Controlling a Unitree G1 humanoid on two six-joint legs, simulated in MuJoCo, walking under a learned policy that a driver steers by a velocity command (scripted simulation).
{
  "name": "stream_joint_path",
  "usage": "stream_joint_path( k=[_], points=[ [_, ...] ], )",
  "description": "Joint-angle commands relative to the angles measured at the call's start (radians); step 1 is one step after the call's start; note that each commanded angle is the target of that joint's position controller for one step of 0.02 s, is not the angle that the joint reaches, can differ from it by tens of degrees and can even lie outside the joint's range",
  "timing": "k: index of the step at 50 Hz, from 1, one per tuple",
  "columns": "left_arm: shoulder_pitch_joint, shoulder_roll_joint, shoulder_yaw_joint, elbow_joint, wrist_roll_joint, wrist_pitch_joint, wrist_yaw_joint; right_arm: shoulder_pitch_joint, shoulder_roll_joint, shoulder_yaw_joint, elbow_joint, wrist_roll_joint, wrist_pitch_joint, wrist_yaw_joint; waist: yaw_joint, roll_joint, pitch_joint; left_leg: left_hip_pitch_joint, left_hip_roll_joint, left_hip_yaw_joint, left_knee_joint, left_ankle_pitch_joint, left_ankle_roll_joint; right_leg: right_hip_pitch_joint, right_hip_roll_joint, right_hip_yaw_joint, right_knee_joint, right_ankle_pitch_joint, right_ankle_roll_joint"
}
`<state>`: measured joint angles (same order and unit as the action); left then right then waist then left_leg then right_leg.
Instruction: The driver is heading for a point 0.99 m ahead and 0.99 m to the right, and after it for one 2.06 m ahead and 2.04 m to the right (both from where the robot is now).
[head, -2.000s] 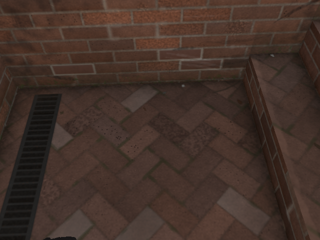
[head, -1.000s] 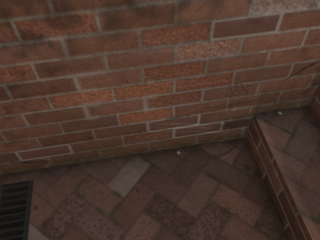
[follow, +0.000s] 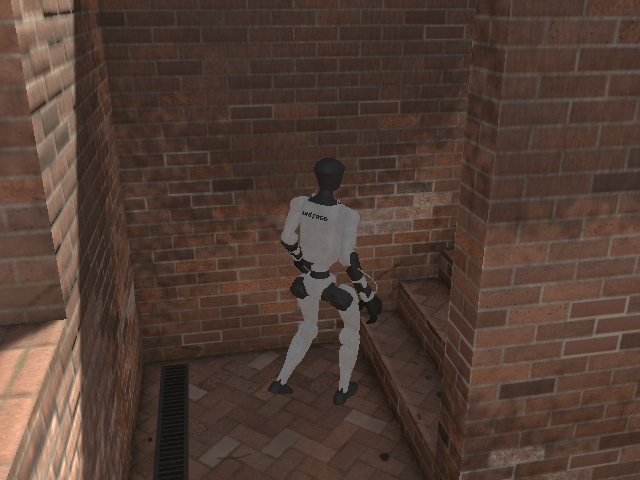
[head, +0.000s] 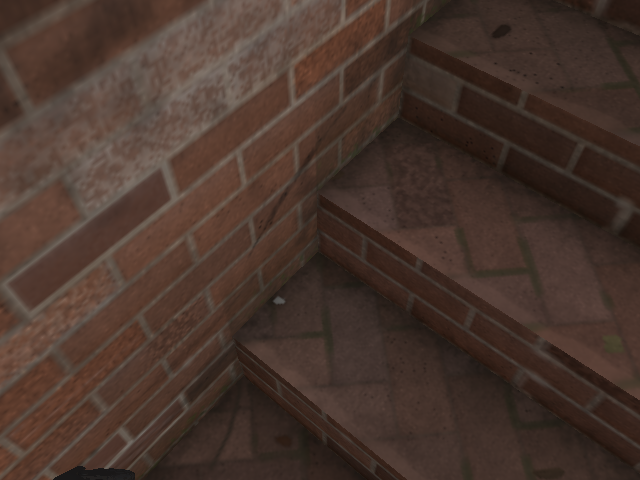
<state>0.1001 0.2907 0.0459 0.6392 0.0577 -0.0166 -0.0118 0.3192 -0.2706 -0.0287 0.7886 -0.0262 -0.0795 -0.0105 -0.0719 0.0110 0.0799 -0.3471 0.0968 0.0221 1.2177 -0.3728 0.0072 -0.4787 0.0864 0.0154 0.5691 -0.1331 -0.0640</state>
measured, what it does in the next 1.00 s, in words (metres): walks ahead, turning right: left foot, then right foot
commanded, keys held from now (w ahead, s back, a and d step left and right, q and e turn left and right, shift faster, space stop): w+e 1.00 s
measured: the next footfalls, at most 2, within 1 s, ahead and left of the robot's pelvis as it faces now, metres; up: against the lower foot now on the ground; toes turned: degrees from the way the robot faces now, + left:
left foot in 0.28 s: +0.23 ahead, +0.10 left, +0.00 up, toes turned -10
right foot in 0.68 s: +0.17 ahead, -0.16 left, +0.00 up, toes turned -25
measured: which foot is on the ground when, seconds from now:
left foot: up 0.00-0.26, down 0.28-0.68, up 0.70-1.00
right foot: down 0.00-0.28, up 0.30-0.66, down 0.68-1.00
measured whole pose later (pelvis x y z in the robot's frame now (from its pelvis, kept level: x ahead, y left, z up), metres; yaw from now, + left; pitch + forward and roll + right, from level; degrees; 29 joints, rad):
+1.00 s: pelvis +0.23 -0.11 +0.02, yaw -36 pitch +5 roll +2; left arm 0.47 0.24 0.04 0.82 0.03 -0.05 0.05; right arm 0.02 -0.14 0.03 0.48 -0.08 0.04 -0.03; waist 0.06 0.04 0.02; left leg -1.16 -0.02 0.06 2.18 -0.46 0.00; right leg -0.19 0.09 0.18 0.42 -0.29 -0.08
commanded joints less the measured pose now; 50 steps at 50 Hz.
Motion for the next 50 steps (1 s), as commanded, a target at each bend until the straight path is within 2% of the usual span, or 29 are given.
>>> stream_joint_path(
  k=[1, 4, 7, 9, 12, 13, 14, 15, 16, 17, 18, 19, 22, 25, 28, 31, 33, 34, 35, 36, 37, 38, 40, 41, 42, 44, 46, 48, 50],
  points=[
    [0.082, 0.110, 0.034, -0.024, -0.033, 0.002, 0.030, 0.009, -0.070, 0.004, -0.094, -0.024, -0.007, -0.018, 0.037, -0.034, -0.209, -0.183, 0.013, -0.070, -0.029, 0.058, -0.002, 0.344, -0.265, 0.301, -0.260, 0.501, -0.165],
    [0.091, 0.125, 0.036, 0.003, -0.029, -0.018, 0.020, 0.021, -0.051, 0.010, -0.100, -0.024, 0.010, -0.028, 0.005, -0.066, -0.222, -0.044, -0.047, -0.023, -0.214, 0.044, -0.027, 0.223, -0.197, 0.217, -0.236, 0.670, -0.175],
    [0.091, 0.136, 0.047, 0.011, -0.028, -0.011, 0.021, -0.093, -0.021, 0.024, -0.147, -0.010, 0.010, -0.036, 0.039, -0.107, -0.196, -0.008, -0.067, -0.005, -0.452, 0.094, -0.040, 0.181, -0.171, 0.252, -0.255, 0.430, -0.163],
    [0.094, 0.120, 0.052, 0.001, -0.024, -0.007, 0.021, -0.130, -0.031, 0.020, -0.143, -0.004, 0.012, -0.045, 0.074, -0.143, -0.194, 0.024, -0.066, -0.022, -0.515, 0.131, -0.042, 0.169, -0.162, 0.313, -0.271, 0.138, -0.151],
    [0.098, 0.107, 0.053, -0.001, -0.037, -0.005, 0.021, -0.169, -0.050, 0.006, -0.173, 0.001, 0.005, -0.056, 0.062, -0.105, -0.132, 0.078, -0.075, -0.037, -0.629, 0.135, -0.041, 0.117, -0.151, 0.411, -0.236, -0.052, -0.122],
    [0.079, 0.098, 0.049, -0.007, -0.045, -0.007, 0.024, -0.136, -0.046, 0.004, -0.170, -0.002, -0.006, -0.058, 0.027, -0.067, -0.119, 0.167, -0.066, -0.046, -0.743, 0.167, -0.034, 0.065, -0.128, 0.415, -0.187, -0.084, -0.102],
    [0.060, 0.057, 0.037, -0.023, -0.048, -0.011, 0.026, -0.088, -0.059, -0.001, -0.163, -0.013, -0.020, -0.060, 0.000, 0.014, -0.134, 0.283, 0.006, -0.100, -0.816, 0.159, -0.025, -0.011, -0.087, 0.392, -0.090, -0.132, -0.073],
    [0.044, -0.022, 0.011, -0.055, -0.064, -0.024, 0.027, -0.070, -0.110, -0.013, -0.176, -0.036, -0.027, -0.065, -0.008, 0.154, -0.155, 0.372, 0.189, -0.277, -0.925, 0.040, 0.017, -0.120, -0.007, 0.275, 0.066, -0.232, -0.028],
    [0.073, 0.017, 0.013, -0.082, -0.057, -0.027, 0.031, -0.062, -0.186, -0.043, -0.177, -0.045, -0.013, -0.065, 0.009, 0.341, -0.154, 0.339, 0.330, -0.510, -1.041, -0.039, 0.146, -0.180, 0.078, 0.098, 0.242, -0.370, 0.000],
    [0.066, 0.086, 0.031, -0.062, -0.029, -0.025, 0.035, -0.053, -0.144, -0.050, -0.172, -0.027, -0.007, -0.066, 0.008, 0.241, -0.146, 0.318, 0.373, -0.526, -1.036, 0.053, 0.214, -0.174, -0.009, 0.077, 0.438, -0.385, 0.017],
    [0.037, 0.091, 0.034, -0.056, -0.011, -0.018, 0.035, -0.061, -0.086, -0.037, -0.166, -0.014, -0.015, -0.065, 0.021, 0.122, -0.121, 0.281, 0.336, -0.445, -1.024, 0.134, 0.220, -0.181, -0.031, 0.075, 0.538, -0.349, 0.025],
    [0.040, 0.061, 0.028, -0.050, -0.010, -0.009, 0.037, -0.094, -0.067, -0.034, -0.172, -0.013, -0.020, -0.062, 0.039, 0.065, -0.111, 0.272, 0.293, -0.335, -1.003, 0.250, 0.204, -0.189, -0.055, 0.073, 0.605, -0.310, 0.034],
    [0.053, 0.009, 0.019, -0.064, 0.004, 0.020, 0.037, -0.081, -0.078, -0.043, -0.152, -0.014, -0.035, -0.052, 0.040, 0.076, -0.180, 0.301, 0.218, -0.105, -0.890, 0.757, 0.209, -0.242, -0.043, 0.015, 0.876, -0.296, 0.058],
    [-0.022, 0.013, 0.017, -0.119, -0.003, 0.027, 0.012, -0.062, -0.080, -0.043, -0.141, -0.021, -0.016, -0.044, 0.020, 0.121, -0.190, 0.317, 0.192, -0.031, -0.907, 0.637, 0.183, -0.265, -0.074, 0.017, 0.742, -0.287, 0.078],
    [-0.060, -0.039, -0.013, -0.150, -0.018, 0.047, -0.004, -0.143, -0.096, -0.041, -0.158, -0.022, 0.000, -0.044, 0.042, 0.156, -0.162, 0.151, 0.181, 0.071, -0.932, 0.525, 0.149, -0.056, -0.097, -0.058, 0.477, -0.351, 0.060],
    [0.043, -0.017, 0.000, -0.134, -0.004, 0.049, 0.021, -0.151, -0.120, -0.047, -0.166, -0.012, 0.008, -0.029, 0.076, 0.212, -0.228, 0.143, 0.214, 0.087, -0.793, 0.703, 0.129, 0.142, -0.072, -0.090, 0.271, -0.281, 0.021],
    [0.245, -0.021, 0.018, -0.064, -0.007, 0.026, 0.039, -0.176, -0.113, -0.049, -0.154, 0.025, 0.048, -0.021, 0.195, 0.106, -0.285, 0.100, 0.136, 0.186, -0.467, 0.809, 0.085, 0.397, 0.008, -0.148, -0.077, -0.002, 0.006],
    [0.327, 0.011, 0.027, -0.018, 0.002, 0.012, 0.042, -0.225, -0.086, -0.042, -0.177, 0.022, 0.060, -0.017, 0.242, -0.035, -0.186, -0.088, 0.079, 0.206, -0.210, 0.534, 0.044, 0.488, 0.022, -0.125, -0.241, 0.054, 0.007],
    [0.311, 0.086, 0.032, -0.046, 0.000, -0.001, 0.044, -0.193, 0.060, -0.006, -0.227, -0.011, 0.068, -0.015, 0.149, -0.243, -0.119, -0.470, 0.025, 0.131, 0.059, -0.105, -0.009, 0.574, -0.234, 0.264, -0.190, 0.435, 0.002],
    [0.349, 0.254, 0.087, -0.083, -0.005, 0.010, 0.063, -0.139, 0.050, 0.009, -0.262, -0.033, 0.068, -0.014, 0.171, -0.327, -0.341, -0.517, -0.027, 0.012, 0.261, -0.081, -0.044, 0.645, -0.484, 0.573, -0.261, 0.744, -0.203],
    [0.281, 0.245, 0.094, -0.099, -0.013, 0.008, 0.063, -0.175, 0.038, 0.009, -0.268, -0.052, 0.065, -0.009, 0.156, -0.164, -0.297, -0.544, -0.007, -0.039, 0.407, -0.009, -0.074, 0.528, -0.512, 0.672, -0.316, 0.331, -0.302],
    [0.194, 0.163, 0.067, -0.104, -0.015, 0.012, 0.068, -0.266, -0.006, -0.006, -0.275, -0.066, 0.058, -0.004, 0.132, -0.052, -0.129, -0.622, 0.003, -0.027, 0.507, 0.070, -0.082, 0.402, -0.453, 0.570, -0.326, 0.146, -0.297],
    [0.146, 0.087, 0.031, -0.073, -0.030, -0.003, 0.057, -0.207, 0.000, -0.005, -0.261, -0.061, 0.068, 0.001, 0.053, -0.062, -0.060, -0.606, -0.008, -0.018, 0.567, 0.087, -0.064, 0.269, -0.312, 0.383, -0.251, 0.300, -0.209],
    [0.162, 0.080, 0.027, -0.054, -0.032, -0.010, 0.052, -0.201, -0.003, -0.006, -0.264, -0.059, 0.082, 0.003, 0.047, -0.058, -0.083, -0.578, -0.031, -0.006, 0.578, 0.093, -0.051, 0.253, -0.274, 0.326, -0.222, 0.377, -0.175],
    [0.201, 0.095, 0.037, -0.020, -0.024, -0.016, 0.046, -0.192, 0.025, 0.002, -0.268, -0.048, 0.096, -0.002, 0.059, -0.114, -0.110, -0.628, -0.072, 0.033, 0.741, 0.077, -0.033, 0.287, -0.255, 0.333, -0.191, 0.412, -0.173],
    [0.294, 0.121, 0.044, 0.038, -0.022, -0.029, 0.046, -0.272, 0.077, 0.023, -0.328, -0.057, 0.105, -0.016, 0.088, -0.114, -0.139, -0.818, -0.099, 0.023, 0.953, 0.007, -0.005, 0.393, -0.261, 0.383, -0.180, 0.296, -0.208],
    [0.380, 0.095, 0.034, 0.102, -0.027, -0.040, 0.056, -0.353, 0.092, 0.038, -0.378, -0.059, 0.101, -0.013, 0.109, -0.105, -0.109, -0.968, -0.099, 0.013, 0.994, -0.034, -0.001, 0.468, -0.262, 0.420, -0.199, 0.164, -0.212],
    [0.425, 0.069, 0.025, 0.150, -0.022, -0.057, 0.066, -0.443, 0.107, 0.051, -0.436, -0.051, 0.103, -0.023, 0.134, -0.167, -0.068, -1.099, -0.106, 0.026, 1.079, -0.127, 0.001, 0.515, -0.274, 0.453, -0.243, 0.166, -0.229],
    [0.439, 0.094, 0.033, 0.178, -0.028, -0.059, 0.072, -0.538, 0.096, 0.063, -0.496, -0.048, 0.103, -0.030, 0.141, -0.080, -0.033, -1.117, -0.091, 0.032, 0.961, -0.155, -0.009, 0.506, -0.275, 0.447, -0.310, 0.175, -0.214]
  ],
)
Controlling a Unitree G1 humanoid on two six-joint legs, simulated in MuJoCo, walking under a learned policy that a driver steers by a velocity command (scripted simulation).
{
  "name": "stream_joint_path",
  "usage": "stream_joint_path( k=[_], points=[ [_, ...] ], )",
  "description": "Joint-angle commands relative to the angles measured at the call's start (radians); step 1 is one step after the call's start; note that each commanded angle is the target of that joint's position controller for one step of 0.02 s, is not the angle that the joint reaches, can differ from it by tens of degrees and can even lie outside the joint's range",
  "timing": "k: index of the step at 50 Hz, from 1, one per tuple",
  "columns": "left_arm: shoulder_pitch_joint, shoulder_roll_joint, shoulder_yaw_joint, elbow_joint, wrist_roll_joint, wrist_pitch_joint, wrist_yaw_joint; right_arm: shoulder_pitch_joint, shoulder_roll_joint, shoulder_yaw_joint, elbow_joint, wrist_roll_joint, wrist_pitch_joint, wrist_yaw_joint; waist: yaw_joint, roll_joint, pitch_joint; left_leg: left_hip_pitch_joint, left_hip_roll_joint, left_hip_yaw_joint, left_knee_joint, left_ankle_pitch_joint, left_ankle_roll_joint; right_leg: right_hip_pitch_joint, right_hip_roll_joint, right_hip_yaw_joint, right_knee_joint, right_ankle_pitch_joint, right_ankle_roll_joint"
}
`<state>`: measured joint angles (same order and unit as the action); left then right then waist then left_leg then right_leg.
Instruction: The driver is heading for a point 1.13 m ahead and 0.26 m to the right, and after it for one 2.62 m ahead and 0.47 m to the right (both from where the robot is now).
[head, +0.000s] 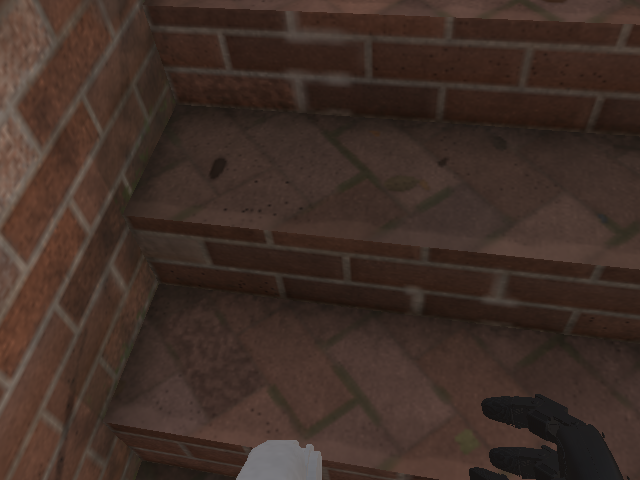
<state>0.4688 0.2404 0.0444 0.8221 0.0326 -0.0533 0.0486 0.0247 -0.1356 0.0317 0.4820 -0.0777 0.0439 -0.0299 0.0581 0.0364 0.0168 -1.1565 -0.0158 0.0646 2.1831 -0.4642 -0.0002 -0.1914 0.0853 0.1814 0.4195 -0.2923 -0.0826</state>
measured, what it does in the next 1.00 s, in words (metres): climbs, turning right: left foot 0.19 m higher, then right foot 0.19 m higher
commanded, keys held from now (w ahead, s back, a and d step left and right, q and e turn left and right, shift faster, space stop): w+e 0.44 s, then w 0.56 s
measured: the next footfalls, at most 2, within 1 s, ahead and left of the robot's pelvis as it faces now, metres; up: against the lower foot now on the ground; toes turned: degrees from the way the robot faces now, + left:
left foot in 0.14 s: +0.20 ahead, +0.10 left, +0.19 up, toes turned -4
right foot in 0.68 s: +0.43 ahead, -0.23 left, +0.38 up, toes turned -21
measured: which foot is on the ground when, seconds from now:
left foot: up 0.00-0.12, down 0.14-0.70, up 0.72-1.00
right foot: down 0.00-0.16, up 0.18-0.66, down 0.68-1.00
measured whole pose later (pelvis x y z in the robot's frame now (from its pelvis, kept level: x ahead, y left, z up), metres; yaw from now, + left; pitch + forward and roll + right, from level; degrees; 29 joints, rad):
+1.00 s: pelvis +0.45 -0.16 +0.37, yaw -19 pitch +6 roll +0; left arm 0.55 0.16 -0.03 1.19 0.15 -0.01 -0.10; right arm 0.09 -0.16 0.03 0.86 -0.01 -0.05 0.08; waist 0.01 -0.01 -0.14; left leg -1.49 -0.04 -0.15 2.24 0.05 0.26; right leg -0.33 0.05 -0.06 0.56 -0.34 -0.08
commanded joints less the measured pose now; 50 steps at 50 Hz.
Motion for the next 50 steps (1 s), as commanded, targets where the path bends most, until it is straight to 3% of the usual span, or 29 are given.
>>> stream_joint_path(
  k=[1, 4, 6, 7, 8, 9, 10, 12, 13, 14, 15, 17, 19, 20, 23, 26, 29, 31, 32, 34, 35, 36, 37, 38, 40, 42, 45, 48, 50],
  points=[
    [0.063, 0.148, 0.038, 0.010, -0.015, -0.022, 0.009, -0.266, -0.045, 0.010, -0.223, 0.012, -0.023, -0.013, 0.002, -0.089, 0.038, -0.195, 0.042, 0.027, -0.270, -0.064, -0.009, 0.166, -0.232, 0.236, -0.230, 0.368, -0.170],
    [-0.070, 0.166, 0.047, -0.012, -0.032, -0.008, 0.027, -0.250, -0.010, 0.029, -0.234, 0.043, -0.005, -0.016, -0.062, -0.135, -0.078, 0.403, -0.001, 0.087, -0.825, -0.180, 0.043, -0.038, -0.223, 0.112, -0.399, 0.913, -0.170],
    [-0.062, 0.233, 0.067, -0.022, -0.029, -0.030, 0.014, 0.084, -0.102, -0.041, -0.089, 0.071, 0.016, -0.041, -0.182, -0.242, -0.316, 0.777, -0.122, 0.090, -0.918, -0.201, 0.070, 0.071, -0.244, 0.048, -0.081, 1.899, -0.153],
    [-0.151, 0.277, 0.092, -0.022, -0.057, -0.065, -0.009, 0.298, -0.152, -0.073, -0.043, 0.067, -0.004, -0.046, -0.286, -0.285, -0.442, 0.911, -0.090, -0.001, -1.033, -0.099, 0.113, 0.124, -0.280, 0.018, 0.174, 2.017, -0.132],
    [-0.274, 0.217, 0.092, -0.108, -0.086, -0.085, -0.047, 0.392, -0.282, -0.112, 0.002, 0.023, -0.016, -0.061, -0.340, 0.050, -0.501, 1.069, 0.125, -0.508, -1.394, -0.328, 0.201, -0.144, -0.113, 0.017, 0.535, 1.714, -0.081],
    [-0.328, 0.121, 0.085, -0.138, -0.009, -0.085, -0.083, 0.355, -0.338, -0.130, 0.011, 0.025, 0.001, -0.078, -0.317, 0.400, -0.518, 1.077, 0.331, -1.076, -1.879, -0.472, 0.326, -0.346, 0.132, 0.012, 1.007, 0.262, -0.020],
    [-0.303, 0.042, 0.071, -0.157, 0.070, -0.071, -0.085, 0.208, -0.263, -0.121, 0.020, 0.040, 0.004, -0.077, -0.200, 0.276, -0.438, 0.964, 0.337, -1.201, -1.889, -0.676, 0.325, -0.503, 0.122, 0.149, 1.432, 0.142, -0.009],
    [-0.319, -0.089, 0.024, -0.218, 0.060, -0.027, -0.058, 0.052, -0.103, -0.082, 0.119, 0.038, -0.010, -0.064, -0.027, 0.033, -0.021, 0.680, 0.302, -0.798, -1.716, -0.575, 0.267, -0.777, 0.073, 0.044, 1.655, 0.132, -0.017],
    [-0.270, -0.117, 0.006, -0.218, 0.044, -0.009, -0.047, 0.090, -0.013, -0.057, 0.196, 0.022, -0.030, -0.052, 0.027, -0.073, 0.051, 0.628, 0.268, -0.603, -1.691, -0.387, 0.218, -0.823, 0.059, 0.030, 1.683, 0.110, -0.009],
    [-0.219, -0.137, -0.008, -0.202, 0.024, 0.012, -0.042, 0.129, 0.042, -0.042, 0.264, 0.012, -0.051, -0.040, 0.060, -0.098, 0.071, 0.620, 0.229, -0.461, -1.685, -0.259, 0.178, -0.842, 0.056, 0.024, 1.699, 0.093, 0.002],
    [-0.194, -0.052, -0.019, -0.153, -0.052, 0.043, -0.121, 0.085, 0.106, -0.002, 0.271, 0.040, -0.136, 0.061, 0.009, 0.122, 0.043, 0.679, 0.173, -0.293, -1.756, -0.009, 0.197, -0.964, -0.004, 0.170, 1.607, 0.241, -0.133],
    [-0.188, -0.005, -0.014, -0.134, -0.005, 0.061, -0.163, 0.144, 0.008, -0.043, 0.372, 0.062, -0.186, 0.087, 0.036, -0.033, -0.043, 0.733, 0.194, -0.235, -1.799, 0.112, 0.224, -0.990, -0.053, 0.041, 1.527, 0.263, -0.128],
    [-0.328, 0.028, -0.013, -0.155, -0.041, 0.063, -0.158, 0.182, -0.083, -0.062, 0.401, 0.026, -0.191, 0.104, -0.014, -0.040, -0.080, 0.730, 0.190, -0.132, -1.866, 0.056, 0.224, -1.009, -0.082, -0.058, 1.452, 0.277, -0.121],
    [-0.381, -0.003, -0.026, -0.131, -0.035, 0.076, -0.156, 0.308, -0.090, -0.053, 0.452, 0.017, -0.184, 0.118, -0.061, 0.070, -0.082, 0.817, 0.234, -0.185, -1.894, 0.047, 0.277, -1.126, -0.079, -0.087, 1.732, 0.217, -0.128],
    [-0.498, -0.093, -0.071, -0.161, -0.009, 0.053, -0.126, 0.528, 0.018, 0.020, 0.588, -0.035, -0.168, 0.141, -0.083, -0.004, 0.013, 1.095, 0.335, -0.260, -1.923, 0.032, 0.276, -1.597, -0.067, 0.002, 2.048, 0.085, -0.252],
    [-0.662, -0.087, -0.089, -0.229, -0.038, 0.045, -0.121, 0.511, -0.006, 0.026, 0.618, -0.076, -0.170, 0.146, -0.096, -0.021, -0.004, 1.076, 0.304, -0.095, -2.059, 0.021, 0.221, -1.573, -0.152, -0.135, 1.752, 0.070, -0.262],
    [-0.891, -0.031, -0.097, -0.317, -0.023, 0.126, -0.118, 0.520, -0.063, 0.022, 0.620, -0.044, -0.150, 0.187, -0.099, 0.070, -0.063, 0.768, 0.311, 0.036, -2.283, 0.287, 0.217, -1.086, -0.209, -0.279, 1.387, 0.099, -0.218],
    [-0.803, -0.018, -0.092, -0.301, -0.036, 0.152, -0.175, 0.463, -0.218, -0.010, 0.632, 0.026, -0.173, 0.213, 0.047, 0.164, -0.159, 0.654, 0.295, 0.104, -2.147, 1.435, 0.295, -0.606, -0.066, -0.407, 1.242, -0.019, -0.149],
    [-0.651, -0.014, -0.091, -0.268, -0.018, 0.148, -0.180, 0.461, -0.291, -0.031, 0.600, 0.031, -0.193, 0.201, 0.103, 0.151, -0.224, 0.885, 0.351, 0.103, -2.027, 1.834, 0.287, -0.585, -0.046, -0.411, 1.084, 0.055, -0.126],
    [-0.467, 0.074, -0.061, -0.221, -0.011, 0.133, -0.165, 0.422, -0.354, -0.079, 0.608, 0.045, -0.192, 0.210, 0.181, 0.224, -0.300, 1.105, 0.316, 0.079, -1.815, 2.058, 0.258, -0.349, 0.059, -0.417, 0.595, 0.045, -0.104],
    [-0.151, 0.164, -0.024, -0.103, 0.011, 0.152, -0.134, 0.509, -0.266, -0.080, 0.628, -0.013, -0.170, 0.229, 0.203, 0.039, -0.515, 0.820, 0.282, -0.005, -1.417, 1.728, 0.178, 0.117, -0.056, -0.089, 0.530, 0.569, -0.233],
    [0.112, 0.224, -0.010, 0.006, 0.025, 0.155, -0.129, 0.649, -0.160, -0.068, 0.628, -0.063, -0.142, 0.262, 0.148, -0.240, -0.732, 0.547, 0.064, -0.126, -1.047, 0.523, 0.129, 0.408, -0.304, 0.517, 0.201, 0.616, -0.408],
    [0.202, 0.258, 0.036, 0.052, 0.046, 0.124, -0.138, 0.546, -0.169, -0.106, 0.616, 0.018, -0.131, 0.250, 0.197, -0.200, -0.511, 0.390, -0.065, -0.385, -0.530, 0.596, 0.131, 0.181, -0.367, 0.724, 0.015, 0.262, -0.300],
    [0.115, 0.200, 0.018, 0.125, 0.027, 0.076, -0.134, 0.413, -0.060, -0.100, 0.588, 0.042, -0.143, 0.213, 0.116, -0.210, -0.231, 0.139, -0.096, -0.423, -0.275, 0.606, 0.149, -0.003, -0.316, 0.575, 0.023, 0.015, -0.195],
    [-0.097, 0.045, -0.024, 0.166, 0.005, 0.034, -0.145, 0.352, -0.003, -0.069, 0.536, 0.026, -0.146, 0.150, -0.018, -0.080, -0.219, 0.014, -0.097, -0.431, -0.080, 0.606, 0.184, -0.083, -0.294, 0.429, 0.081, 0.123, -0.186],
    [-0.250, -0.097, -0.079, 0.190, 0.047, 0.040, -0.154, 0.311, 0.020, -0.043, 0.508, 0.057, -0.122, 0.112, -0.113, 0.019, -0.181, -0.076, -0.057, -0.406, 0.001, 0.621, 0.232, -0.201, -0.286, 0.257, 0.051, 0.211, -0.094],
    [-0.150, -0.056, -0.065, 0.258, 0.065, 0.031, -0.144, 0.248, 0.024, -0.015, 0.440, 0.063, -0.105, 0.120, -0.144, -0.090, -0.125, -0.265, -0.035, -0.244, 0.165, 0.371, 0.246, -0.156, -0.228, 0.019, -0.019, 0.232, -0.074],
    [-0.123, -0.039, -0.078, 0.276, 0.126, 0.013, -0.142, 0.117, 0.006, 0.017, 0.358, 0.066, -0.104, 0.111, -0.158, -0.033, -0.038, -0.340, -0.028, -0.204, 0.210, 0.431, 0.292, -0.303, -0.206, -0.021, -0.106, -0.064, -0.051],
    [-0.111, 0.050, -0.065, 0.237, 0.134, 0.003, -0.157, -0.049, -0.092, 0.002, 0.262, 0.096, -0.087, 0.109, -0.110, -0.045, -0.084, -0.148, 0.010, -0.088, -0.104, 0.611, 0.228, -0.429, -0.174, -0.111, -0.177, 0.041, -0.033]
  ],
)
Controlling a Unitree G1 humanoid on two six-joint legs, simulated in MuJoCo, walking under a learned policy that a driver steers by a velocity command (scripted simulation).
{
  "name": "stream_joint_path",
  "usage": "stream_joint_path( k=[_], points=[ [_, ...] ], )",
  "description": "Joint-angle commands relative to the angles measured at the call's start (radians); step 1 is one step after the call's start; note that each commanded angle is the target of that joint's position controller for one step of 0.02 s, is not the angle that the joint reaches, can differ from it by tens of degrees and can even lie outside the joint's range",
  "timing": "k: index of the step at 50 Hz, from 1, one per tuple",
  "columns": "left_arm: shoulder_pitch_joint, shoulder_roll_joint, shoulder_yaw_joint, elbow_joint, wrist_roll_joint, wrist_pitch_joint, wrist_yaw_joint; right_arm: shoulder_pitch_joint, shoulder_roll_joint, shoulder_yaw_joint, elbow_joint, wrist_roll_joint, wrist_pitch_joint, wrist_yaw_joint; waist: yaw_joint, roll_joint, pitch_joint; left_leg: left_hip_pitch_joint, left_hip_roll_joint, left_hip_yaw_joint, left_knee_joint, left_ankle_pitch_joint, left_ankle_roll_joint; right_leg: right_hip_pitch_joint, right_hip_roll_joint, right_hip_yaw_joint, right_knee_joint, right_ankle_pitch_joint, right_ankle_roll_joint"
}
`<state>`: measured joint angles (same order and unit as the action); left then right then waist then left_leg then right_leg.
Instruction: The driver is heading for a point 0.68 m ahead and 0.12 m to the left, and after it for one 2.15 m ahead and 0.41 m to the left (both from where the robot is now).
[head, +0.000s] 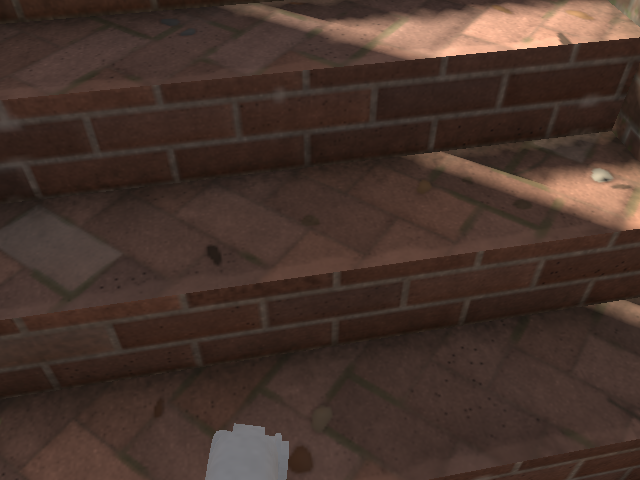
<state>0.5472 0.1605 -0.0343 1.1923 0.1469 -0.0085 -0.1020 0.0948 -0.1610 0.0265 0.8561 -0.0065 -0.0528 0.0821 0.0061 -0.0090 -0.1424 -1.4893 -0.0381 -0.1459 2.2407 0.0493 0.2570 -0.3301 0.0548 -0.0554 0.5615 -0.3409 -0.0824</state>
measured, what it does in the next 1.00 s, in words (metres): climbs: left foot 0.19 m higher, then right foot 0.19 m higher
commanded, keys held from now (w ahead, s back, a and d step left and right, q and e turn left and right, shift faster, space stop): w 0.66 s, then w+q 0.24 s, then q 0.10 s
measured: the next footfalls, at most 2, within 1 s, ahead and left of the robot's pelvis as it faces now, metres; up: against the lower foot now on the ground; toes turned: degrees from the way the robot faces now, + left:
left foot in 0.16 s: +0.22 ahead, +0.08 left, +0.19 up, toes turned +4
right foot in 0.66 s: +0.56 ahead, -0.12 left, +0.38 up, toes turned -7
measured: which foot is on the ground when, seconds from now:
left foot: up 0.00-0.14, down 0.16-0.68, up 0.70-1.00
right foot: down 0.00-0.20, up 0.22-0.64, down 0.66-1.00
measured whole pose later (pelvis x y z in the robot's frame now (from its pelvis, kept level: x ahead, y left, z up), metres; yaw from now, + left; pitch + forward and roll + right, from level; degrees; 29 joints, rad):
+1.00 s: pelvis +0.54 -0.03 +0.39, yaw +7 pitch +6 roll -1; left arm 0.42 0.10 -0.05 1.14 0.13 -0.07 -0.08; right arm 0.10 -0.11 0.02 0.90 0.00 -0.02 0.09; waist -0.04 0.00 -0.15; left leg -1.43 0.06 -0.06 2.14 0.00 0.26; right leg -0.26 -0.02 -0.25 0.41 -0.26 -0.05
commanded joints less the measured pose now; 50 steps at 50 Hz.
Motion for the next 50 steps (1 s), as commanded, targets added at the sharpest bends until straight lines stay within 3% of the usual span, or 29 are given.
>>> stream_joint_path(
  k=[1, 3, 4, 6, 7, 9, 10, 11, 12, 13, 16, 20, 21, 23, 24, 25, 26, 27, 28, 29, 31, 33, 34, 35, 36, 38, 41, 45, 50],
  points=[
    [-0.215, 0.167, 0.020, -0.159, -0.005, -0.035, -0.013, -0.218, -0.104, 0.000, -0.151, 0.042, 0.027, -0.011, -0.046, -0.057, 0.066, 0.287, 0.058, 0.216, -0.244, -0.042, -0.068, -0.336, -0.171, 0.110, -0.438, 0.179, -0.063],
    [-0.138, 0.110, -0.004, -0.130, -0.046, -0.026, -0.039, -0.221, -0.071, 0.008, -0.150, 0.017, 0.062, -0.025, -0.054, -0.124, 0.039, 0.461, 0.053, 0.269, -0.406, -0.154, -0.068, -0.307, -0.189, 0.089, -0.463, 0.439, -0.112],
    [0.000, 0.064, 0.025, -0.063, -0.198, -0.086, 0.117, -0.246, 0.090, 0.055, -0.138, 0.003, 0.059, -0.094, 0.018, 0.005, 0.151, 0.561, 0.027, 0.454, -0.564, -0.314, -0.118, -0.146, -0.223, 0.101, -0.610, 0.521, -0.086],
    [0.030, 0.132, 0.015, -0.030, -0.235, -0.130, 0.208, -0.074, 0.076, 0.067, -0.068, 0.040, 0.046, -0.139, -0.070, -0.110, 0.088, 0.766, -0.021, 0.458, -0.800, -0.535, -0.095, 0.090, -0.224, -0.015, -0.404, 1.612, -0.075],
    [0.026, 0.188, 0.029, -0.034, -0.232, -0.134, 0.225, 0.015, 0.034, 0.053, -0.044, 0.071, 0.050, -0.140, -0.134, -0.160, -0.067, 0.889, -0.088, 0.433, -0.880, -0.654, -0.098, 0.211, -0.249, -0.016, -0.231, 1.982, -0.092],
    [-0.055, 0.208, 0.064, -0.122, -0.187, -0.148, 0.172, 0.316, -0.109, 0.001, 0.000, 0.006, 0.011, -0.117, -0.244, -0.195, -0.217, 1.205, 0.034, 0.103, -1.158, -0.658, -0.009, 0.229, -0.290, 0.048, 0.266, 1.921, -0.086],
    [-0.119, 0.152, 0.070, -0.174, -0.191, -0.146, 0.122, 0.414, -0.208, -0.043, 0.069, -0.012, 0.038, -0.143, -0.257, 0.062, -0.186, 1.307, 0.176, -0.390, -1.559, -0.924, 0.088, -0.104, -0.134, 0.004, 0.538, 1.410, -0.075],
    [-0.317, 0.116, 0.080, -0.255, -0.115, -0.134, 0.082, 0.397, -0.241, -0.079, 0.126, -0.015, 0.061, -0.162, -0.247, 0.282, -0.089, 1.240, 0.238, -0.786, -1.970, -1.140, 0.163, -0.356, 0.056, 0.052, 1.012, 0.331, -0.071],
    [-0.393, 0.033, 0.073, -0.360, -0.065, -0.128, 0.059, 0.234, -0.181, -0.072, 0.128, -0.023, 0.056, -0.152, -0.139, 0.196, 0.064, 1.116, 0.237, -0.785, -1.953, -1.163, 0.111, -0.580, 0.039, 0.194, 1.424, 0.284, -0.078],
    [-0.458, -0.077, 0.040, -0.451, -0.070, -0.116, 0.061, 0.178, -0.093, -0.058, 0.147, -0.023, 0.034, -0.144, -0.067, 0.071, 0.186, 0.989, 0.263, -0.639, -1.884, -1.051, 0.048, -0.699, 0.030, 0.236, 1.567, 0.310, -0.091],
    [-0.265, -0.142, 0.013, -0.469, -0.109, -0.088, 0.089, 0.143, 0.115, -0.012, 0.227, -0.038, -0.029, -0.113, 0.101, -0.064, 0.262, 0.877, 0.190, -0.174, -1.816, -0.624, -0.114, -0.781, 0.026, 0.261, 1.590, 0.306, -0.086],
    [-0.337, -0.093, 0.012, -0.493, -0.139, -0.048, 0.135, 0.216, 0.010, -0.026, 0.233, 0.000, -0.093, -0.098, 0.076, -0.019, 0.239, 0.927, 0.181, 0.030, -1.910, -0.320, -0.057, -0.822, 0.016, 0.108, 1.546, 0.276, -0.043],
    [-0.476, 0.009, 0.003, -0.524, -0.129, -0.015, 0.041, 0.298, -0.027, -0.030, 0.208, -0.114, -0.054, -0.045, 0.025, 0.116, -0.026, 1.138, 0.183, 0.013, -1.909, -0.220, -0.020, -0.981, -0.034, 0.162, 1.544, 0.247, -0.158],
    [-0.561, -0.047, -0.019, -0.532, -0.099, -0.011, 0.021, 0.531, 0.015, -0.009, 0.313, -0.143, -0.016, -0.024, -0.024, 0.066, 0.046, 1.405, 0.244, -0.094, -1.904, -0.180, -0.005, -1.348, -0.048, 0.204, 1.726, 0.168, -0.220],
    [-0.644, -0.185, -0.028, -0.620, -0.140, -0.051, 0.098, 0.427, -0.052, -0.048, 0.240, 0.000, -0.072, -0.083, -0.013, 0.051, 0.295, 1.317, 0.282, -0.038, -2.048, -0.357, -0.040, -1.310, -0.042, 0.063, 1.762, 0.010, -0.095],
    [-0.698, -0.166, -0.044, -0.656, -0.138, -0.060, 0.125, 0.416, -0.024, -0.028, 0.251, 0.021, -0.092, -0.097, -0.001, -0.018, 0.335, 1.206, 0.246, -0.029, -2.104, -0.460, -0.071, -1.240, -0.106, 0.026, 1.574, 0.003, -0.067],
    [-0.823, 0.017, -0.024, -0.648, -0.128, 0.013, 0.084, 0.612, 0.045, 0.012, 0.339, -0.136, -0.047, -0.015, -0.080, 0.040, -0.081, 1.422, 0.237, -0.058, -1.998, -0.250, -0.037, -1.275, -0.132, 0.091, 1.383, 0.191, -0.180],
    [-0.864, 0.007, -0.015, -0.672, -0.118, 0.052, 0.072, 0.700, 0.007, -0.006, 0.371, -0.142, -0.041, 0.013, -0.066, 0.136, 0.009, 1.464, 0.237, 0.008, -2.031, -0.107, -0.051, -1.324, -0.166, 0.024, 1.292, 0.197, -0.212],
    [-0.827, -0.141, -0.059, -0.703, -0.127, 0.006, 0.097, 0.516, -0.031, -0.041, 0.275, 0.040, -0.062, -0.101, -0.076, 0.040, 0.252, 1.244, 0.252, 0.054, -2.346, -0.189, -0.053, -0.990, -0.145, -0.133, 1.181, 0.029, -0.095],
    [-0.767, -0.143, -0.065, -0.669, -0.155, -0.017, 0.110, 0.490, -0.032, -0.034, 0.282, 0.060, -0.071, -0.140, -0.057, 0.068, 0.252, 1.124, 0.206, 0.122, -2.392, -0.058, -0.048, -0.725, -0.144, -0.158, 1.022, -0.006, -0.085],
    [-0.564, -0.101, -0.034, -0.571, -0.193, -0.024, 0.120, 0.470, -0.155, -0.050, 0.238, 0.085, -0.100, -0.168, 0.046, 0.053, 0.032, 1.167, 0.275, 0.202, -2.118, 1.220, -0.049, -0.193, -0.008, -0.235, 0.834, -0.082, -0.095],
    [-0.233, 0.028, 0.027, -0.475, -0.175, -0.020, 0.120, 0.432, -0.280, -0.098, 0.196, 0.071, -0.121, -0.118, 0.201, 0.192, -0.246, 1.450, 0.296, 0.192, -1.654, 1.428, -0.057, 0.038, 0.041, -0.115, 0.512, -0.090, -0.110],
    [-0.145, 0.145, 0.075, -0.436, -0.126, -0.025, 0.130, 0.443, -0.193, -0.096, 0.161, 0.054, -0.137, -0.082, 0.186, 0.132, -0.296, 1.252, 0.216, 0.132, -1.353, 1.186, -0.104, 0.192, -0.125, 0.274, 0.343, -0.217, -0.187],
    [0.027, 0.189, 0.036, -0.370, -0.043, 0.071, 0.058, 0.551, -0.031, -0.062, 0.284, -0.139, -0.051, 0.116, 0.269, -0.140, -0.393, 0.801, -0.064, -0.105, -0.826, 0.178, -0.039, 0.413, -0.353, 1.020, -0.188, -0.039, -0.428],
    [0.040, 0.201, 0.070, -0.352, -0.041, 0.083, 0.037, 0.471, -0.111, -0.112, 0.278, -0.064, -0.028, 0.159, 0.271, -0.130, -0.099, 0.558, -0.076, -0.313, -0.287, 0.221, -0.043, 0.172, -0.387, 1.143, -0.308, -0.390, -0.362],
    [-0.201, 0.079, 0.053, -0.238, -0.111, 0.032, 0.014, 0.317, -0.015, -0.091, 0.220, -0.011, -0.029, 0.096, 0.085, 0.068, 0.028, 0.359, -0.044, -0.208, -0.062, 0.215, 0.019, -0.035, -0.350, 0.778, -0.228, -0.294, -0.282],
    [-0.434, -0.153, -0.037, -0.179, -0.070, -0.034, -0.008, 0.333, 0.032, -0.052, 0.173, 0.000, 0.013, 0.033, -0.096, 0.153, -0.001, 0.302, 0.060, -0.139, 0.013, 0.210, 0.084, -0.160, -0.347, 0.320, -0.207, 0.086, -0.136],
    [-0.385, -0.093, -0.021, -0.148, -0.047, -0.083, 0.033, 0.124, 0.092, -0.006, 0.072, 0.011, 0.024, 0.031, -0.142, -0.012, 0.049, 0.202, 0.082, 0.034, 0.175, -0.138, 0.083, -0.194, -0.245, -0.037, -0.302, 0.182, -0.093],
    [-0.111, 0.046, 0.001, -0.108, -0.007, -0.074, 0.028, -0.184, -0.025, -0.015, -0.065, 0.000, 0.048, -0.015, -0.008, -0.107, -0.017, 0.133, 0.110, 0.154, -0.327, -0.072, -0.017, 0.078, -0.222, -0.152, -0.367, 0.410, -0.101]
  ],
)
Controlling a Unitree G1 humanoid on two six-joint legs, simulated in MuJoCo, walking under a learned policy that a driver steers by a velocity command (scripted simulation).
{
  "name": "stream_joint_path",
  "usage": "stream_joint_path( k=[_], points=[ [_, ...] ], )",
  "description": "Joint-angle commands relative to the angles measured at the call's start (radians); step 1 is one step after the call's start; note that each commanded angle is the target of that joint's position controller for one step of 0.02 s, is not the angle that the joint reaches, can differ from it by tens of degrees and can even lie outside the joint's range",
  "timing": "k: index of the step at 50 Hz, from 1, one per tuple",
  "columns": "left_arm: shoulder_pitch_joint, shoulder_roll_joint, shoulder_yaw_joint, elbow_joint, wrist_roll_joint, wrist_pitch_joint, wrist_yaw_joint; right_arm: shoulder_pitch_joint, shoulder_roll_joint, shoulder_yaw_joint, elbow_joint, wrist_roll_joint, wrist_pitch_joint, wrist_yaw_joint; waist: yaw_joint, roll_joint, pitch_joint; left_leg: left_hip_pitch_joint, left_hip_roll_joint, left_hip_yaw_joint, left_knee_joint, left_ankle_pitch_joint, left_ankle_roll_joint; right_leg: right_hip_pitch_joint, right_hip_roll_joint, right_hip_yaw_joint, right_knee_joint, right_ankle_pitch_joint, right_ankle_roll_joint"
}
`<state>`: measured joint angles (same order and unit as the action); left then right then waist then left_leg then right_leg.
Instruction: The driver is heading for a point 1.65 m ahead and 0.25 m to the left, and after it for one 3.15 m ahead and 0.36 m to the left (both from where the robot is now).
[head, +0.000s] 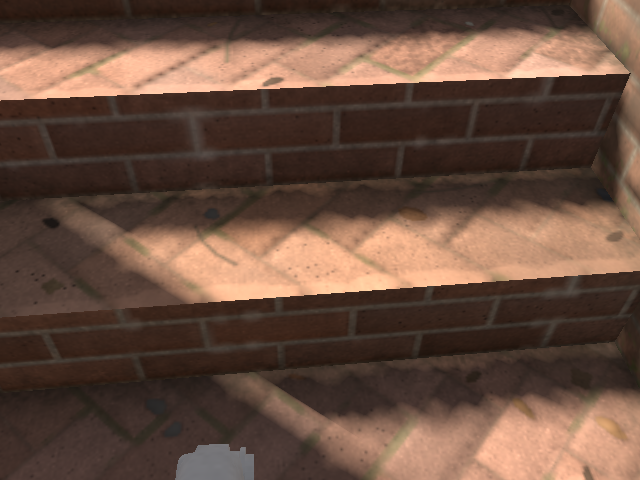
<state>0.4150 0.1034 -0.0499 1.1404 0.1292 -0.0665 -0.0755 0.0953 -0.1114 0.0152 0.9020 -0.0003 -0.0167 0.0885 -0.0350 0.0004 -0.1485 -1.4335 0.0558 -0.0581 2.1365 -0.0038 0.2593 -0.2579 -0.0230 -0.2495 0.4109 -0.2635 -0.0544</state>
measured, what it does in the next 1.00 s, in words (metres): climbs: left foot 0.19 m higher, then right foot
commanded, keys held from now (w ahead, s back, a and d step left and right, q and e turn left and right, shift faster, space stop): q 0.34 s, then no key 0.66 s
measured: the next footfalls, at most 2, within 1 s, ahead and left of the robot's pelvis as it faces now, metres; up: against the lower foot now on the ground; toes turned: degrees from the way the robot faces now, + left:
left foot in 0.10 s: +0.21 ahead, +0.13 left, +0.19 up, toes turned +6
right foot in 0.58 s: +0.23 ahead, -0.10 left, +0.19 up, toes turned +15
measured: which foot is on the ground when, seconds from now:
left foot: up 0.00-0.08, down 0.10-1.00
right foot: down 0.00-0.18, up 0.20-0.56, down 0.58-1.00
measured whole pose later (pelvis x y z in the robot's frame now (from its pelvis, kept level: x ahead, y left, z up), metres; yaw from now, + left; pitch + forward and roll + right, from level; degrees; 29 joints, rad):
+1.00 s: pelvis +0.18 -0.01 +0.18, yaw +14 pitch +2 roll +0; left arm 0.13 0.10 0.00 0.72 0.01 -0.08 -0.11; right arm 0.11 -0.21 -0.02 0.84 0.00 -0.03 0.03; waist -0.03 0.06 -0.04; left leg -0.35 -0.04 -0.14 0.61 -0.29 -0.02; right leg -0.29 0.04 0.00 0.59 -0.33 -0.04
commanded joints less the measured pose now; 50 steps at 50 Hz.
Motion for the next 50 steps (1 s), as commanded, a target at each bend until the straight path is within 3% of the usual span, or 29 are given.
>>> stream_joint_path(
  k=[1, 2, 4, 5, 6, 7, 8, 9, 10, 11, 12, 13, 15, 16, 17, 19, 20, 23, 26, 28, 29, 30, 31, 32, 34, 36, 37, 39, 50],
  points=[
    [-0.105, 0.158, 0.031, -0.098, -0.009, -0.004, -0.026, -0.260, -0.094, 0.001, -0.132, -0.016, 0.042, -0.019, 0.005, -0.100, 0.026, 0.248, 0.036, 0.122, -0.506, -0.289, -0.044, -0.069, -0.200, 0.002, -0.340, 0.456, -0.146],
    [-0.074, 0.209, 0.041, -0.076, -0.037, 0.001, -0.055, -0.295, -0.089, 0.012, -0.166, -0.017, 0.087, 0.001, -0.014, -0.165, 0.006, 0.381, -0.013, 0.205, -0.587, -0.390, -0.057, -0.118, -0.249, 0.040, -0.376, 0.796, -0.226],
    [-0.104, 0.312, 0.069, -0.091, -0.081, -0.070, -0.041, -0.089, -0.058, 0.013, -0.129, -0.024, 0.098, 0.020, -0.121, -0.149, -0.048, 0.505, -0.052, 0.222, -0.683, -0.228, -0.096, 0.121, -0.331, -0.005, -0.198, 1.711, -0.197],
    [-0.113, 0.328, 0.086, -0.106, -0.113, -0.084, -0.030, -0.031, -0.069, 0.010, -0.123, -0.028, 0.087, 0.014, -0.122, -0.192, -0.071, 0.458, -0.107, 0.234, -0.859, -0.327, -0.115, 0.328, -0.350, -0.012, -0.098, 1.774, -0.192],
    [-0.075, 0.283, 0.081, -0.100, -0.110, -0.083, -0.024, -0.033, -0.078, 0.010, -0.122, -0.041, 0.079, -0.006, -0.091, -0.191, -0.106, 0.456, -0.142, 0.229, -0.993, -0.324, -0.094, 0.441, -0.325, -0.004, 0.000, 1.838, -0.194],
    [-0.023, 0.260, 0.081, -0.110, -0.062, -0.075, -0.019, 0.034, -0.113, 0.002, -0.108, -0.020, 0.080, -0.036, -0.052, -0.156, -0.217, 0.656, -0.139, 0.087, -0.944, -0.091, -0.041, 0.328, -0.288, 0.015, 0.111, 1.877, -0.177],
    [-0.084, 0.281, 0.098, -0.139, -0.043, -0.052, -0.028, 0.144, -0.141, -0.010, -0.084, -0.009, 0.092, -0.061, -0.112, -0.111, -0.274, 0.889, -0.136, -0.035, -1.122, -0.151, -0.020, 0.156, -0.246, 0.073, 0.207, 1.673, -0.190],
    [-0.221, 0.269, 0.103, -0.195, -0.048, -0.032, -0.045, 0.264, -0.192, -0.036, -0.038, -0.021, 0.090, -0.080, -0.176, -0.006, -0.210, 1.088, -0.118, -0.188, -1.339, -0.213, -0.017, -0.133, -0.156, 0.101, 0.346, 1.215, -0.167],
    [-0.233, 0.201, 0.106, -0.227, -0.060, -0.005, -0.060, 0.338, -0.264, -0.051, -0.042, -0.061, 0.073, -0.089, -0.184, 0.292, -0.231, 1.182, 0.051, -0.690, -1.676, -0.258, 0.106, -0.437, 0.013, 0.231, 0.935, 0.296, -0.052],
    [-0.174, 0.198, 0.104, -0.183, -0.084, 0.020, -0.072, 0.325, -0.261, -0.062, 0.013, -0.088, 0.055, -0.066, -0.137, 0.258, -0.186, 1.126, 0.074, -0.756, -1.711, -0.493, 0.058, -0.579, 0.065, 0.489, 1.268, 0.283, -0.071],
    [-0.223, 0.159, 0.096, -0.204, -0.095, 0.027, -0.057, 0.240, -0.203, -0.053, 0.056, -0.089, 0.026, -0.054, -0.069, 0.193, -0.016, 1.006, 0.029, -0.638, -1.670, -0.665, -0.003, -0.753, 0.108, 0.554, 1.437, 0.277, -0.103],
    [-0.246, 0.138, 0.085, -0.212, -0.089, 0.023, -0.036, 0.146, -0.173, -0.044, 0.074, -0.054, -0.007, -0.044, -0.009, 0.091, 0.031, 0.938, 0.011, -0.563, -1.660, -0.631, -0.020, -0.807, 0.091, 0.528, 1.513, 0.243, -0.112],
    [-0.223, 0.125, 0.066, -0.216, -0.075, 0.002, 0.020, -0.056, -0.058, -0.006, 0.045, -0.013, -0.059, -0.040, 0.095, -0.012, 0.011, 0.861, -0.054, -0.363, -1.665, -0.357, -0.051, -0.762, 0.045, 0.505, 1.422, 0.179, -0.112],
    [-0.202, 0.154, 0.068, -0.226, -0.079, 0.004, 0.042, -0.089, -0.038, 0.000, 0.027, -0.035, -0.059, -0.040, 0.107, -0.023, -0.032, 0.877, -0.062, -0.305, -1.676, -0.222, -0.065, -0.748, 0.032, 0.477, 1.365, 0.204, -0.084],
    [-0.251, 0.196, 0.077, -0.255, -0.072, 0.007, 0.061, -0.077, -0.069, -0.004, 0.005, -0.038, -0.065, -0.037, 0.107, -0.041, -0.064, 0.906, -0.066, -0.249, -1.658, -0.091, -0.068, -0.743, 0.011, 0.426, 1.283, 0.184, -0.020],
    [-0.354, 0.217, 0.077, -0.309, -0.095, 0.014, 0.075, -0.052, -0.169, -0.039, -0.075, -0.053, -0.078, -0.040, 0.074, -0.015, -0.118, 0.919, -0.027, -0.175, -1.696, 0.045, -0.085, -0.663, -0.007, 0.323, 1.165, 0.022, 0.095],
    [-0.345, 0.222, 0.073, -0.317, -0.100, 0.023, 0.071, -0.043, -0.204, -0.048, -0.105, -0.062, -0.072, -0.050, 0.046, 0.048, -0.142, 0.868, -0.037, -0.143, -1.720, 0.056, -0.088, -0.532, 0.000, 0.289, 1.142, 0.013, 0.126],
    [-0.201, 0.263, 0.109, -0.287, -0.095, 0.009, 0.056, -0.160, -0.287, -0.074, -0.226, -0.029, -0.102, -0.054, 0.091, 0.046, -0.051, 0.655, -0.032, -0.117, -1.791, 0.160, -0.068, -0.125, 0.016, 0.241, 0.954, 0.078, 0.181],
    [-0.181, 0.205, 0.097, -0.334, -0.090, 0.018, 0.083, -0.104, -0.220, -0.063, -0.231, -0.008, -0.100, -0.059, 0.065, 0.054, 0.004, 0.933, 0.086, -0.270, -1.658, 0.216, -0.001, -0.160, -0.034, 0.336, 0.548, 0.000, 0.190],
    [-0.212, 0.158, 0.084, -0.384, -0.111, 0.026, 0.097, -0.015, -0.168, -0.046, -0.186, 0.032, -0.079, -0.057, 0.046, 0.071, 0.017, 1.127, 0.113, -0.340, -1.565, 0.197, 0.003, -0.181, -0.018, 0.292, 0.163, 0.035, 0.176],
    [-0.258, 0.145, 0.083, -0.400, -0.126, 0.013, 0.090, 0.057, -0.171, -0.046, -0.161, 0.038, -0.055, -0.046, 0.028, 0.039, 0.036, 1.157, 0.069, -0.343, -1.560, 0.110, -0.020, -0.145, 0.013, 0.259, 0.002, 0.161, 0.150],
    [-0.280, 0.235, 0.100, -0.415, -0.125, -0.001, 0.082, 0.186, -0.178, -0.060, -0.145, 0.011, -0.035, -0.031, -0.062, -0.005, -0.043, 1.117, -0.016, -0.284, -1.503, 0.007, -0.107, -0.010, -0.049, 0.365, 0.151, 0.551, 0.018],
    [-0.354, 0.273, 0.106, -0.447, -0.125, -0.016, 0.048, 0.209, -0.137, -0.045, -0.148, -0.002, -0.031, -0.018, -0.103, -0.103, -0.090, 1.001, -0.109, -0.127, -1.429, -0.132, -0.222, 0.080, -0.123, 0.476, 0.154, 0.644, -0.134],
    [-0.367, 0.221, 0.093, -0.451, -0.122, -0.024, 0.008, 0.115, -0.119, -0.034, -0.155, -0.021, -0.016, -0.011, -0.070, -0.114, -0.066, 0.930, -0.098, -0.110, -1.421, -0.304, -0.285, 0.058, -0.186, 0.622, 0.103, 0.490, -0.207],
    [-0.427, 0.121, 0.067, -0.466, -0.150, -0.036, -0.042, 0.051, -0.138, -0.042, -0.143, 0.006, 0.008, -0.021, -0.069, -0.018, 0.031, 0.959, -0.034, -0.137, -1.500, -0.288, -0.332, -0.019, -0.178, 0.637, 0.058, 0.198, -0.116],
    [-0.400, 0.144, 0.072, -0.463, -0.163, -0.043, -0.055, -0.044, -0.180, -0.054, -0.159, 0.002, 0.005, -0.037, -0.021, -0.028, 0.062, 0.925, -0.059, -0.129, -1.568, -0.307, -0.309, 0.030, -0.125, 0.558, 0.038, 0.048, -0.036],
    [-0.372, 0.156, 0.077, -0.453, -0.148, -0.044, -0.054, -0.083, -0.189, -0.055, -0.166, 0.000, 0.000, -0.042, 0.003, -0.034, 0.065, 0.914, -0.064, -0.121, -1.585, -0.294, -0.294, 0.063, -0.118, 0.532, 0.035, 0.049, -0.026],
    [-0.318, 0.168, 0.086, -0.443, -0.124, -0.044, -0.044, -0.132, -0.195, -0.056, -0.171, 0.000, -0.015, -0.054, 0.035, -0.050, 0.055, 0.888, -0.065, -0.111, -1.590, -0.272, -0.277, 0.137, -0.120, 0.499, 0.040, 0.103, -0.040],
    [-0.317, 0.102, 0.088, -0.503, -0.112, -0.021, -0.024, -0.072, -0.145, -0.040, -0.158, -0.003, -0.039, -0.058, 0.015, -0.035, 0.031, 0.927, -0.047, -0.103, -1.580, -0.167, -0.241, 0.186, -0.103, 0.440, 0.090, 0.292, -0.078]
  ],
)
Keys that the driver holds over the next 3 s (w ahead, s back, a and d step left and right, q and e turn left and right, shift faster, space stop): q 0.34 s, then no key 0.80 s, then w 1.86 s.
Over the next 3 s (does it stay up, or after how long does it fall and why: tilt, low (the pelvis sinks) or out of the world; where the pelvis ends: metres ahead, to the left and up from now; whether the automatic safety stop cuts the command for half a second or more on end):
stays up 0.92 0.14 0.72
